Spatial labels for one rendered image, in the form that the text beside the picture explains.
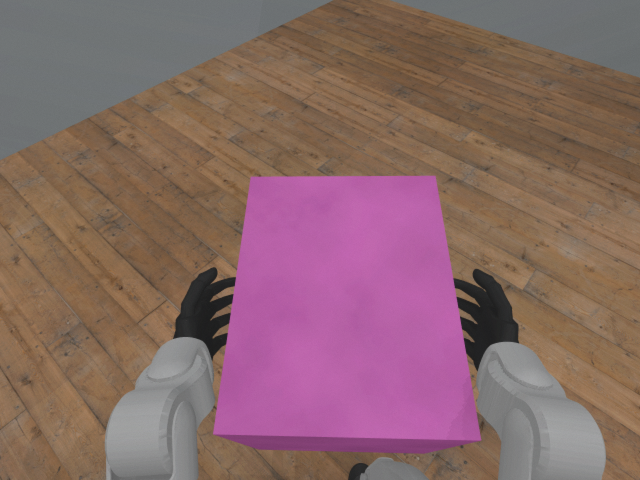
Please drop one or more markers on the carton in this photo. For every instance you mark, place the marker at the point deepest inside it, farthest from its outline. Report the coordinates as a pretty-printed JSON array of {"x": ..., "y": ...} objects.
[{"x": 345, "y": 333}]

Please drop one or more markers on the right robot shin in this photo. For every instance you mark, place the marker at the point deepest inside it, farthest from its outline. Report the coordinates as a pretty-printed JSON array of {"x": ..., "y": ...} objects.
[{"x": 379, "y": 460}]

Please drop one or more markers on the right robot forearm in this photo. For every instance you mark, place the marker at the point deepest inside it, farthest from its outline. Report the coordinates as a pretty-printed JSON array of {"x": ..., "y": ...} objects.
[{"x": 544, "y": 435}]

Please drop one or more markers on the robot left hand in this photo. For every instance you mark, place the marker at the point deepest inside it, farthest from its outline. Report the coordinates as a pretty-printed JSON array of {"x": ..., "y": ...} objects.
[{"x": 197, "y": 310}]

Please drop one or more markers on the left robot forearm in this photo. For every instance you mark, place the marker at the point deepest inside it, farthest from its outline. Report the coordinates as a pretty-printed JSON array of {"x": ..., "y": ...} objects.
[{"x": 152, "y": 431}]

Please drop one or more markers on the robot right hand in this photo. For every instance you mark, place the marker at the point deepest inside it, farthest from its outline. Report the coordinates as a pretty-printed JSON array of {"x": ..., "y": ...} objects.
[{"x": 494, "y": 316}]

